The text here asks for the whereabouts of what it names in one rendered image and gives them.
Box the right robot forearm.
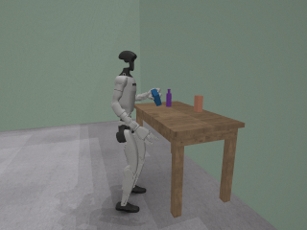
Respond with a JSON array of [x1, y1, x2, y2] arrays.
[[112, 102, 140, 131]]

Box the robot left shin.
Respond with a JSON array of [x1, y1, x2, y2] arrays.
[[133, 159, 146, 188]]

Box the table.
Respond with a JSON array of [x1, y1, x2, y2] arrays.
[[134, 101, 245, 218]]

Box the robot left hand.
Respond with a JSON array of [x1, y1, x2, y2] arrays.
[[148, 88, 162, 100]]

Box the left robot forearm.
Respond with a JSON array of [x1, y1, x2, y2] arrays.
[[135, 92, 149, 102]]

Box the sponge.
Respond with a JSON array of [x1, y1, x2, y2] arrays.
[[151, 89, 162, 106]]

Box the humanoid robot head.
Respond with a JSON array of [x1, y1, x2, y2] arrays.
[[118, 51, 137, 78]]

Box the right robot upper arm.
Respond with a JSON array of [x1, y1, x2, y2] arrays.
[[111, 76, 128, 109]]

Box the robot right hand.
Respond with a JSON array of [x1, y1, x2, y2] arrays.
[[135, 126, 159, 147]]

